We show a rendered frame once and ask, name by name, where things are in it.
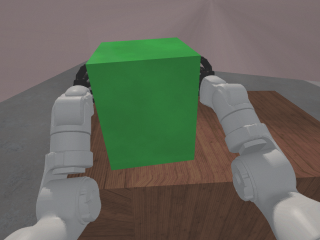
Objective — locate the carton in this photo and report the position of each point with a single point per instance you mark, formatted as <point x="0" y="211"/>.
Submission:
<point x="146" y="96"/>

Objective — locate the robot left hand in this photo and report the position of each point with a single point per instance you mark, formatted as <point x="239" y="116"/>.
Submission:
<point x="81" y="78"/>

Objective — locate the robot right hand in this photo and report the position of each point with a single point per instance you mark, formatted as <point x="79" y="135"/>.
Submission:
<point x="206" y="71"/>

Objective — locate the left robot forearm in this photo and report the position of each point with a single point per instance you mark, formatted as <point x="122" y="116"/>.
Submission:
<point x="70" y="140"/>

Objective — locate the left robot upper arm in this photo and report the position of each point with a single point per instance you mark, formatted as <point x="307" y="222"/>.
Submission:
<point x="64" y="208"/>

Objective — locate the right robot forearm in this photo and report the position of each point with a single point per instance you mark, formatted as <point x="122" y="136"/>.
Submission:
<point x="243" y="130"/>

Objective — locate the right robot upper arm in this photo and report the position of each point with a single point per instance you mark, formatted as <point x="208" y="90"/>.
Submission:
<point x="266" y="178"/>

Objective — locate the pedestal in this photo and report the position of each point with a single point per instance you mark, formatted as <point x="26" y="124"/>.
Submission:
<point x="196" y="199"/>

